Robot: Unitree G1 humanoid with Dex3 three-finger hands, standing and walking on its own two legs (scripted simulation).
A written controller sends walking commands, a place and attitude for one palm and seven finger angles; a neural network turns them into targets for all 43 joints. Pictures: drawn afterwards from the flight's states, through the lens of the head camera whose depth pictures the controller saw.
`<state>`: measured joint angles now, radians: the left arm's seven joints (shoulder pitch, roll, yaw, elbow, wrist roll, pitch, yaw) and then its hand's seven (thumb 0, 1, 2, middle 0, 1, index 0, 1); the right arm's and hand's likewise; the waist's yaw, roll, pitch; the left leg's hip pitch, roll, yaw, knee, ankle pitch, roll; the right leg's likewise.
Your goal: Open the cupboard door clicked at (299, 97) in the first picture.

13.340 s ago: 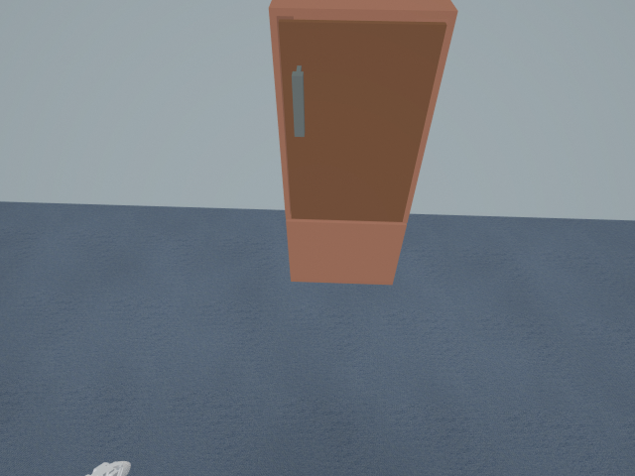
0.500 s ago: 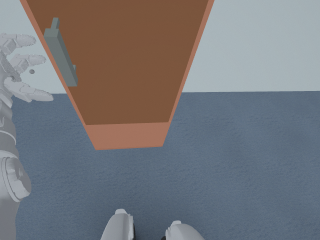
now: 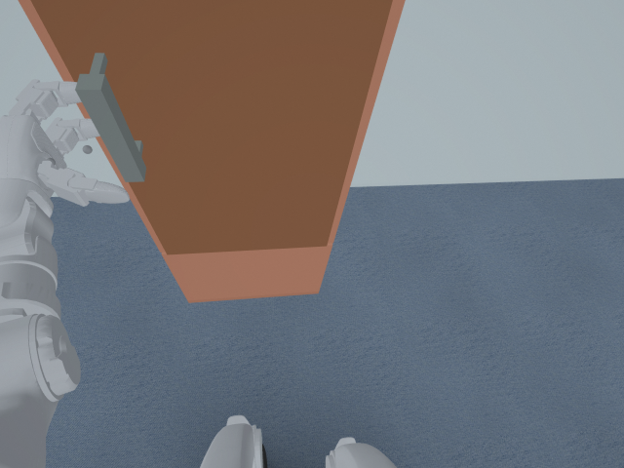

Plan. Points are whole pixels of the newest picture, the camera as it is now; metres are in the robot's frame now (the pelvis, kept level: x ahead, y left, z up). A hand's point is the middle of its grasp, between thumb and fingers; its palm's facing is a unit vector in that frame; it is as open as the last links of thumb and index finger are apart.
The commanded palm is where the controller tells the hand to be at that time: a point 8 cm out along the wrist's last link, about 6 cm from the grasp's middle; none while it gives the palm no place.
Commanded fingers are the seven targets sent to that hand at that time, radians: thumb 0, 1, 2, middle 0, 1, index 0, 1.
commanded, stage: slide the fingers in behind the handle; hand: left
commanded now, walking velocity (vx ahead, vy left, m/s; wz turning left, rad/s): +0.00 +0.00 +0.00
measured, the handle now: (119, 122) +0.53 +0.23 +0.09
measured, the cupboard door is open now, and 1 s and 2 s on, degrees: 0 0 2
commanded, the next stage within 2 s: close the thumb around the handle in 0.90 s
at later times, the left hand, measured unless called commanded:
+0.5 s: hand (123, 150) +0.48 +0.21 +0.10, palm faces +0.07 -1.00 +0.01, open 14.0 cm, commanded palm +0.45 +0.26 +0.09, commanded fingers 0.00 -0.50 0.30 -0.30 -1.20 -0.30 -1.20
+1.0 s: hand (126, 148) +0.48 +0.21 +0.09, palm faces +0.08 -1.00 +0.01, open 13.9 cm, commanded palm +0.46 +0.26 +0.09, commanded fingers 0.00 -0.44 0.32 -0.30 -1.21 -0.30 -1.21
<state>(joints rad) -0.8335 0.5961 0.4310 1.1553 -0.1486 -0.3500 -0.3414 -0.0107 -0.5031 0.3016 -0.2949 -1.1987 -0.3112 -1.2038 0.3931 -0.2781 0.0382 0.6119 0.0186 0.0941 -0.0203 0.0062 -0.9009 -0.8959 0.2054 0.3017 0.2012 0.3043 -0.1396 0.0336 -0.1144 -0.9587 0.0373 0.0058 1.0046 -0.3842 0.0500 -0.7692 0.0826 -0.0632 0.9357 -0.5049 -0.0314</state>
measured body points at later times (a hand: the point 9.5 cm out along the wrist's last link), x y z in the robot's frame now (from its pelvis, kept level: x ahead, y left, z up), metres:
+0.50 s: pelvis +0.00 -0.01 +0.00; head +0.09 +0.01 +0.44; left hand +0.47 +0.26 +0.10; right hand +0.03 -0.27 -0.11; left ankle +0.05 +0.08 -0.67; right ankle -0.04 -0.11 -0.67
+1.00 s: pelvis +0.00 -0.01 +0.00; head +0.10 +0.01 +0.44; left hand +0.47 +0.26 +0.09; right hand +0.01 -0.28 -0.11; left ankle +0.05 +0.09 -0.67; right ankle -0.04 -0.11 -0.67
